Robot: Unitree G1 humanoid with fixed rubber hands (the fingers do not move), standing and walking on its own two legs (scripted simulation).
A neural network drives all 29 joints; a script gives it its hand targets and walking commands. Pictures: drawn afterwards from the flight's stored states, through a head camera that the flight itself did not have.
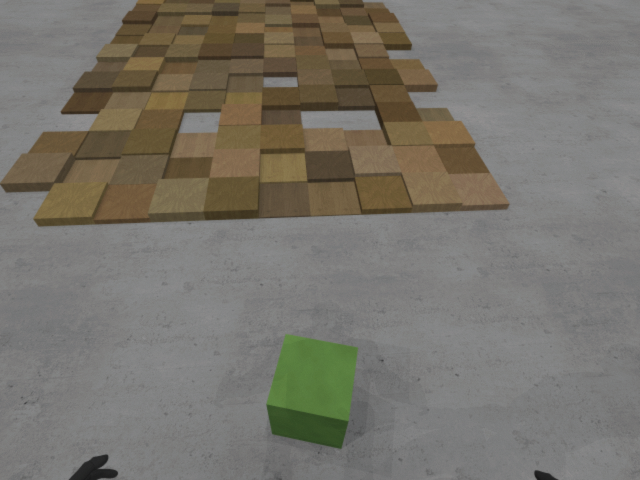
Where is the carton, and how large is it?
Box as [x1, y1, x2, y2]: [266, 334, 357, 448]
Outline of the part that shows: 286,334 266,403 272,433 340,448 348,421 357,347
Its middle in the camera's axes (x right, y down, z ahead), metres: -0.02 +0.45 +1.12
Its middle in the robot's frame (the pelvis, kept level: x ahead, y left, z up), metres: +0.48 +0.01 -0.66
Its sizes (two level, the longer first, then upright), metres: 0.210 0.200 0.250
